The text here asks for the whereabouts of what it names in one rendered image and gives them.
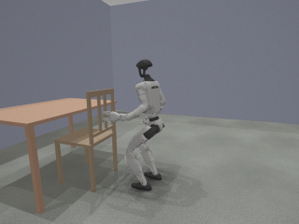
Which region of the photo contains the robot right forearm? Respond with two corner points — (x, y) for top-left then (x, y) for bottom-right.
(155, 105), (164, 115)

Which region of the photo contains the robot right hand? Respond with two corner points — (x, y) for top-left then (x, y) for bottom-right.
(140, 116), (150, 128)

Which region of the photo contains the table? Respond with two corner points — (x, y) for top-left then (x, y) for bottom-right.
(0, 98), (117, 215)

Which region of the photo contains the robot left forearm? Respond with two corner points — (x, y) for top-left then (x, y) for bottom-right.
(118, 105), (146, 121)

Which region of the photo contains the robot left thigh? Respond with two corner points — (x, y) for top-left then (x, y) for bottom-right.
(126, 125), (157, 158)

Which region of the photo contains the robot left hand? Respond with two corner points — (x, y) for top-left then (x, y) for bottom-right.
(102, 111), (119, 122)

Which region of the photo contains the right robot upper arm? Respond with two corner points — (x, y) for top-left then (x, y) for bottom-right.
(156, 81), (165, 106)

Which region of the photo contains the chair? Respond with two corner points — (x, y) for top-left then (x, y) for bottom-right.
(54, 88), (118, 192)

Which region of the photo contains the robot left foot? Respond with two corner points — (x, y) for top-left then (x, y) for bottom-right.
(131, 182), (152, 191)

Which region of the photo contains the left robot upper arm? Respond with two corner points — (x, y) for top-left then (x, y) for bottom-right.
(135, 81), (149, 113)

